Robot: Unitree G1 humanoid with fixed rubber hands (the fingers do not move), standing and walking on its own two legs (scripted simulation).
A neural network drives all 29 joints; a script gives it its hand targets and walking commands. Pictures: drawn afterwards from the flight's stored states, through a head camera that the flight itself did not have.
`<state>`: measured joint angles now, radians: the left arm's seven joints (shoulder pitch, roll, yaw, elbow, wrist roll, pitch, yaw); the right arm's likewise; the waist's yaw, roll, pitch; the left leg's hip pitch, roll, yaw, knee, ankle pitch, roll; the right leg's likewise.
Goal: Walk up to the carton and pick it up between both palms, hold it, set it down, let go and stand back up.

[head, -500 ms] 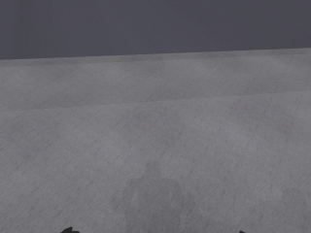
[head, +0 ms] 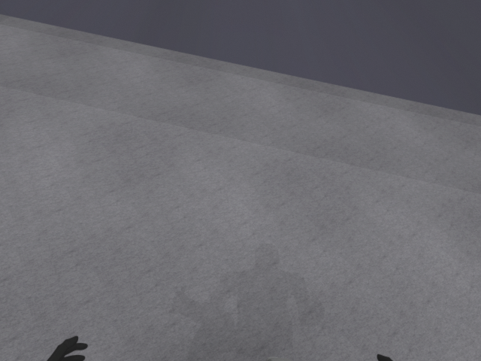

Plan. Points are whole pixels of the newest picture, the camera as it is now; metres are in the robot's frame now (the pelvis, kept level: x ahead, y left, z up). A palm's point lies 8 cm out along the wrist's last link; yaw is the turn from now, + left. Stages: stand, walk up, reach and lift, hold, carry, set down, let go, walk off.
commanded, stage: walk up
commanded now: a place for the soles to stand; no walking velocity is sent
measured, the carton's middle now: out of the picture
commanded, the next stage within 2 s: none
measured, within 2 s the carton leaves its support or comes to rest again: neither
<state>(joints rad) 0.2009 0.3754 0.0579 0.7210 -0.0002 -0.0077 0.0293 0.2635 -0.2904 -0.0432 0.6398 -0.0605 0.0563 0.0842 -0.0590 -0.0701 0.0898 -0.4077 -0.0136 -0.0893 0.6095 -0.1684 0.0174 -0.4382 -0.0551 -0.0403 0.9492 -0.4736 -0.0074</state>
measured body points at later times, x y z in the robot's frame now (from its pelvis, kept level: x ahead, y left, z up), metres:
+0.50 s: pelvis -0.03 +0.12 +0.00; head -0.05 +0.15 +0.45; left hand -0.14 +0.41 -0.13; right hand +0.21 -0.06 -0.09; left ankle -0.06 +0.26 -0.72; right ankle +0.05 -0.05 -0.69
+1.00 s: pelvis -0.01 +0.24 +0.02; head +0.00 +0.25 +0.47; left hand -0.25 +0.41 -0.09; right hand +0.29 +0.21 -0.10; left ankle -0.10 +0.40 -0.67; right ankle +0.11 +0.15 -0.72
